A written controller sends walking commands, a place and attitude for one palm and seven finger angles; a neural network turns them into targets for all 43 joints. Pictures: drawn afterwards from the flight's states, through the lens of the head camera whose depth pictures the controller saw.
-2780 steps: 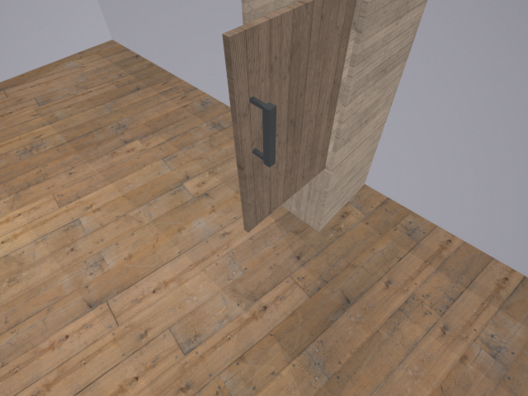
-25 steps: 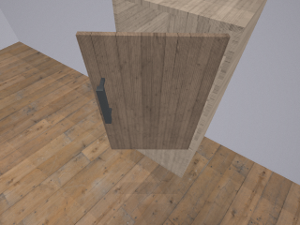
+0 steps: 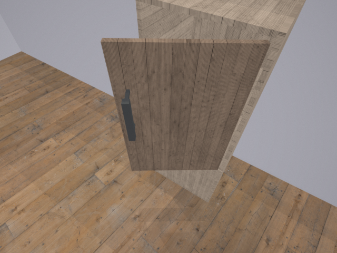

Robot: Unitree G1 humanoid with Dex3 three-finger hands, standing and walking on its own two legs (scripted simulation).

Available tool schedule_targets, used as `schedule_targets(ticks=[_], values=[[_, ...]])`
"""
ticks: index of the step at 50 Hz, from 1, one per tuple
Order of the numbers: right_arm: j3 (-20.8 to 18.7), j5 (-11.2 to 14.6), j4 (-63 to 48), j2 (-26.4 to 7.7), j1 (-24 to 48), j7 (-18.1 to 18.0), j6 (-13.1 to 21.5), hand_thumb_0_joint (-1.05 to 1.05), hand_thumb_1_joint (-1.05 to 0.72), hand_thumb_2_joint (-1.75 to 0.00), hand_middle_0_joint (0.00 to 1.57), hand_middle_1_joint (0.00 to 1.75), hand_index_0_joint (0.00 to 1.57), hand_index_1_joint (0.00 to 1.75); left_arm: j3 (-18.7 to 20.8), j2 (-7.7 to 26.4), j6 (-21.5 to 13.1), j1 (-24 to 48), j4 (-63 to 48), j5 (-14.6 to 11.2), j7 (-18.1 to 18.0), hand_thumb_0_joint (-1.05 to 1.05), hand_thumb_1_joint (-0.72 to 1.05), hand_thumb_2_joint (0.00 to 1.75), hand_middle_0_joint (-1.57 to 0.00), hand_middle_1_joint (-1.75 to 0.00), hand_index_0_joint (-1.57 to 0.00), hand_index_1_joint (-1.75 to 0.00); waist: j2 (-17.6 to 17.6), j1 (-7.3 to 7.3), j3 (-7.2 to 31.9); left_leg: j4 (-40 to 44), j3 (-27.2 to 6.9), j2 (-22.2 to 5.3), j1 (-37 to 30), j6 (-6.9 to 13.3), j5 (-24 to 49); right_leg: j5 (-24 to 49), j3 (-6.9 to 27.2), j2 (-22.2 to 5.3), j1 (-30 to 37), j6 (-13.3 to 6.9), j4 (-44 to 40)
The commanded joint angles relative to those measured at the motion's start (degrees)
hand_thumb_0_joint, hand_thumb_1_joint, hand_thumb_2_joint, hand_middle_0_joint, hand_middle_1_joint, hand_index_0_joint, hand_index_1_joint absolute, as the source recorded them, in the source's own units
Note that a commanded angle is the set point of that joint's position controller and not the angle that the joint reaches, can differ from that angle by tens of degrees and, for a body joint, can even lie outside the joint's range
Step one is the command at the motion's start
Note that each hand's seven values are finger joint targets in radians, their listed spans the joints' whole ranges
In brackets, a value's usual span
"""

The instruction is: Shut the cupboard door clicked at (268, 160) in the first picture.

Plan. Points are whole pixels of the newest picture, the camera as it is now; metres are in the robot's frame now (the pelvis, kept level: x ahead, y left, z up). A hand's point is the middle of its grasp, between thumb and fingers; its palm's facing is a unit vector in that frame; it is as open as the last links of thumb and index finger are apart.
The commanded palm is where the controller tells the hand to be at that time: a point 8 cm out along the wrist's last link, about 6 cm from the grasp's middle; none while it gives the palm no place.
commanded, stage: raise the hand and make a fist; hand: left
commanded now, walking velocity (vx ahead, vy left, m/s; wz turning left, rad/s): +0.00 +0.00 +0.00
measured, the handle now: (130, 116) +0.46 +0.15 +0.04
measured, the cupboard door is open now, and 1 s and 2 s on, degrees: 34 34 34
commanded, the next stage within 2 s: bring the fist close to the handle in 1.96 s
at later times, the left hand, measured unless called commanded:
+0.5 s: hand out of the picture +0.13 +0.19 -0.06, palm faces +0.17 -0.98 -0.03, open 6.0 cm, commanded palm +0.11 +0.24 -0.03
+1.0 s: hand (86, 224) +0.18 +0.20 -0.01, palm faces +0.10 -0.99 -0.03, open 3.7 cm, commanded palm +0.15 +0.25 +0.00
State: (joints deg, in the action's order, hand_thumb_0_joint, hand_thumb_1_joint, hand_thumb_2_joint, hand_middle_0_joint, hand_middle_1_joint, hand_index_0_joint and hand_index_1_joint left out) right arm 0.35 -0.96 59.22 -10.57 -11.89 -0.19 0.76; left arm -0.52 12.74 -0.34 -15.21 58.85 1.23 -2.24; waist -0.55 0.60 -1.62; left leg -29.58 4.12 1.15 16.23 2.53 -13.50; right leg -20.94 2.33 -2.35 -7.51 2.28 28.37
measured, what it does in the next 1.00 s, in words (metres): lowers itself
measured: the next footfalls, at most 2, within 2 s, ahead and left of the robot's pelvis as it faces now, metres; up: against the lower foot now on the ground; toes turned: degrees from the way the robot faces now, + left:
none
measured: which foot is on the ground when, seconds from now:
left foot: down 0.00-1.00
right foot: down 0.00-1.00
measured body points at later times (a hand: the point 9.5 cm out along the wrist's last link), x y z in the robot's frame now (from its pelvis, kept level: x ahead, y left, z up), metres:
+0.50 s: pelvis -0.04 -0.03 -0.09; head +0.00 -0.03 +0.35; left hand +0.11 +0.24 -0.05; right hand +0.19 -0.27 -0.14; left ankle +0.03 +0.09 -0.73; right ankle -0.02 -0.12 -0.73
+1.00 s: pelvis -0.01 +0.00 -0.07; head +0.04 +0.00 +0.37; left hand +0.17 +0.25 +0.00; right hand +0.17 -0.23 -0.15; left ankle +0.02 +0.09 -0.73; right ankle -0.02 -0.12 -0.73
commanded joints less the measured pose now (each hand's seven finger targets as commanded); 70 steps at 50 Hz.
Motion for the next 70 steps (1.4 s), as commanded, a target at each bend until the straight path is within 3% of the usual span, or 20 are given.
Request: schedule_targets(ticks=[1, 2, 3, 4, 5, 6, 7, 8, 9, 11, 12, 13, 15, 18, 25, 27, 31, 35, 47, 70], values=[[-1.94, 0.27, -2.65, -9.38, -0.42, -0.86, 1.28, 0.00, -0.90, -0.90, 0.20, 0.30, 0.20, 0.30, 1.36, 7.34, -0.65, -2.97, -1.57, -0.13, 0.03, 0.00, 0.90, 0.90, -0.20, -0.30, -0.20, -0.30, 0.61, -0.05, 1.44, 6.98, -8.21, -7.19, -5.58, 0.81, 8.27, 8.27, 1.43, -2.15, -4.77, -3.47, -4.56], [-1.95, 0.73, -5.43, -9.24, -0.07, -0.82, 1.16, 0.00, -0.90, -0.90, 0.20, 0.30, 0.20, 0.30, 0.82, 4.14, -1.43, -5.55, -1.09, 0.66, -2.12, 0.00, 0.90, 0.90, -0.20, -0.30, -0.20, -0.30, 0.48, -0.37, -0.89, -3.21, -6.72, -8.44, -6.10, -0.79, 21.99, 18.77, 3.34, -3.48, -8.02, -2.74, -5.17], [-4.86, 2.08, -17.49, -18.98, -6.64, -5.02, 11.85, 0.00, -0.90, -0.90, 0.20, 0.30, 0.20, 0.30, 31.36, 43.71, -16.54, 44.50, -92.66, -4.37, -4.46, 0.00, 0.90, 0.90, -0.20, -0.30, -0.20, -0.30, 2.96, -8.70, 20.51, -7.46, -10.17, -5.11, -27.13, -1.29, 28.10, 27.40, -7.04, 2.16, -12.64, -3.69, 11.67], [-1.41, 5.04, -19.66, -12.16, -2.51, -6.93, 16.87, 0.00, -0.90, -0.90, 0.20, 0.30, 0.20, 0.30, 6.28, 10.50, -12.17, -2.32, -71.43, -6.71, -3.79, 0.00, 0.90, 0.90, -0.22, -0.32, -0.22, -0.32, 21.79, -1.84, 31.08, -2.13, -13.00, -8.58, -33.76, -2.78, 36.84, 7.24, -8.72, 3.66, -20.60, -2.29, 21.01], [-2.34, 3.67, -20.63, -9.66, -0.64, -5.48, 18.93, 0.00, -0.90, -0.90, 0.20, 0.30, 0.20, 0.30, 2.82, -0.79, -5.50, -14.61, -72.55, -10.26, -3.84, 0.00, 0.90, 0.90, -0.24, -0.34, -0.24, -0.34, 22.06, -0.92, 29.32, 1.97, -11.74, -6.83, -24.51, -5.61, 35.59, 1.32, -7.56, 3.54, -17.25, -2.97, 24.11], [-2.96, 3.57, -19.23, -8.30, -1.36, -3.76, 19.88, 0.00, -0.90, -0.90, 0.20, 0.30, 0.20, 0.30, 3.00, -0.32, -5.39, -6.79, -67.59, -9.42, -4.02, 0.00, 0.90, 0.90, -0.25, -0.36, -0.25, -0.36, 9.21, -3.09, 15.20, 2.55, -10.50, -6.06, -10.03, -4.44, 23.60, 0.28, -6.37, 2.41, -22.12, -2.48, 20.72], [-4.45, 2.85, -21.04, -9.45, -0.09, -2.86, 20.12, 0.00, -0.90, -0.90, 0.20, 0.30, 0.20, 0.30, 4.99, -0.65, -7.22, -4.70, -63.32, -9.84, -3.20, 0.00, 0.90, 0.90, -0.27, -0.38, -0.27, -0.38, 5.79, -3.50, 3.92, 0.01, -9.99, -4.59, 0.58, -3.94, 7.86, -1.37, -7.48, 2.32, -24.53, -3.11, 14.99], [-4.84, 2.71, -22.22, -10.17, 0.98, -2.32, 20.25, 0.00, -0.90, -0.90, 0.20, 0.30, 0.20, 0.30, 8.89, 1.54, -10.22, -7.19, -56.86, -10.44, -1.76, 0.00, 0.90, 0.90, -0.29, -0.40, -0.29, -0.40, 1.47, -2.96, -0.64, -4.05, -8.98, -2.50, 9.48, -3.70, -5.82, -1.96, -8.18, 2.13, -27.11, -3.45, 9.99], [-4.76, 2.45, -23.25, -9.81, 1.66, -2.08, 20.07, 0.00, -0.90, -0.90, 0.20, 0.30, 0.20, 0.30, 12.08, 1.91, -14.91, -12.63, -50.87, -11.93, 0.42, 0.00, 0.90, 0.90, -0.31, -0.42, -0.31, -0.42, -6.61, -1.90, -0.99, -8.64, -8.05, -1.17, 15.06, -3.37, -10.03, -6.52, -7.87, 2.27, -30.64, -3.47, 8.55], [-4.82, 1.64, -26.21, -10.26, 2.85, -0.53, 20.01, 0.00, -0.90, -0.90, 0.20, 0.30, 0.20, 0.30, 15.38, 1.80, -24.72, -18.11, -47.29, -14.88, 7.69, 0.00, 0.90, 0.90, -0.35, -0.46, -0.35, -0.46, -5.23, 1.25, 7.75, -17.23, -6.20, 0.17, 20.20, -3.51, -3.59, -2.28, -6.68, 1.98, -32.40, -4.59, 15.75], [-5.82, 1.57, -26.98, -9.62, 4.11, -0.45, 19.76, 0.00, -0.90, -0.90, 0.20, 0.30, 0.20, 0.30, 17.72, 2.51, -29.84, -20.48, -44.55, -16.63, 11.77, 0.00, 0.90, 0.90, -0.36, -0.48, -0.36, -0.48, -13.35, 2.84, 8.40, -21.78, -5.24, 0.08, 25.64, -3.76, -5.13, -5.06, -4.43, 2.07, -34.81, -4.18, 18.54], [-5.89, 1.45, -28.36, -10.08, 5.30, -0.31, 20.01, 0.00, -0.90, -0.90, 0.20, 0.30, 0.20, 0.30, 15.15, 1.14, -34.71, -19.13, -45.05, -18.12, 16.40, 0.00, 0.90, 0.90, -0.38, -0.50, -0.38, -0.50, -15.49, 2.11, 7.90, -25.44, -4.95, 0.50, 31.22, -3.74, -7.87, -8.18, -0.67, 1.15, -37.00, -3.56, 19.77], [-6.27, 2.44, -31.88, -10.22, 4.98, 0.04, 19.81, 0.00, -0.90, -0.90, 0.20, 0.30, 0.20, 0.30, 18.67, 6.46, -38.66, -16.73, -46.86, -20.06, 23.00, 0.00, 0.90, 0.90, -0.42, -0.54, -0.42, -0.54, -6.95, 3.16, 10.17, -28.48, -4.12, 0.45, 35.10, -3.27, -11.72, -14.78, 4.50, 0.04, -37.26, -3.91, 20.48], [-5.57, 3.70, -38.35, -10.64, 6.42, -1.33, 19.04, 0.00, -0.90, -0.90, 0.20, 0.30, 0.20, 0.30, 20.73, 10.71, -33.51, -11.63, -59.11, -23.16, 24.14, 0.00, 0.90, 0.90, -0.47, -0.60, -0.47, -0.60, 1.63, 3.74, 15.97, -28.90, -3.10, 0.76, 33.96, -1.84, -15.85, -26.33, 8.36, -0.32, -34.91, -3.35, 16.97], [-3.85, 2.65, -36.16, -9.83, 2.06, -4.39, 19.88, 0.00, -0.90, -0.90, 0.20, 0.30, 0.20, 0.30, 15.36, 9.95, -33.57, 0.42, -78.39, -20.10, 17.44, 0.00, 0.90, 0.90, -0.60, -0.74, -0.60, -0.74, 1.59, -2.50, 16.74, -32.67, -6.38, -1.33, 30.52, 0.01, -11.85, -16.67, 4.92, 2.27, -40.45, -2.77, 19.98], [-3.61, 2.59, -35.06, -9.82, 1.56, -4.70, 19.76, 0.00, -0.90, -0.90, 0.20, 0.30, 0.20, 0.30, 13.77, 8.11, -32.62, -2.94, -74.40, -19.91, 18.73, 0.00, 0.90, 0.90, -0.64, -0.78, -0.64, -0.78, 1.91, -2.67, 16.18, -32.69, -6.79, -1.55, 30.75, -0.13, -10.29, -12.53, 3.66, 2.40, -40.55, -2.71, 21.00], [-3.65, 3.26, -35.12, -9.51, 1.44, -4.85, 18.61, 0.00, -0.90, -0.90, 0.20, 0.30, 0.20, 0.30, 15.13, 8.02, -26.54, -9.25, -71.23, -20.99, 21.58, 0.00, 0.90, 0.90, -0.71, -0.86, -0.71, -0.86, 2.79, -0.18, 20.90, -30.65, -7.00, -1.38, 28.01, -0.35, -4.55, -2.15, 1.59, 2.62, -34.85, -2.40, 22.14], [-3.72, 2.98, -36.04, -8.39, 2.05, -4.52, 16.67, 0.00, -0.90, -0.90, 0.20, 0.30, 0.20, 0.30, 18.86, 9.24, -21.54, -13.54, -72.79, -21.30, 19.83, 0.00, 0.90, 0.90, -0.79, -0.94, -0.79, -0.94, 2.13, 2.31, 24.10, -27.62, -7.22, -1.15, 24.49, -0.66, 1.91, 8.87, -0.90, 2.86, -28.78, -2.18, 23.15], [-3.45, 2.29, -38.02, -9.69, 0.88, -3.58, 14.65, 0.00, -0.90, -0.90, 0.20, 0.30, 0.20, 0.30, 13.83, 6.45, -25.41, -12.51, -77.91, -19.63, 15.93, 0.00, 0.90, 0.90, -1.01, -1.18, -1.01, -1.18, 1.95, 0.59, 20.72, -23.38, -7.98, -1.59, 20.20, -1.16, 0.28, 4.74, -5.52, 4.23, -32.75, -3.67, 24.02], [-0.95, 2.82, -39.50, -10.48, 0.70, -3.57, 12.88, 0.00, -0.90, -0.90, 0.20, 0.30, 0.20, 0.30, 13.94, 8.85, -19.15, -2.58, -78.92, -19.01, 13.46, 0.00, 0.90, 0.90, -1.30, -1.50, -1.30, -1.50, 4.09, 0.14, 15.70, -15.66, -8.62, -1.56, 14.56, -1.23, -5.01, 1.13, -5.52, 4.61, -26.61, -4.12, 16.49]])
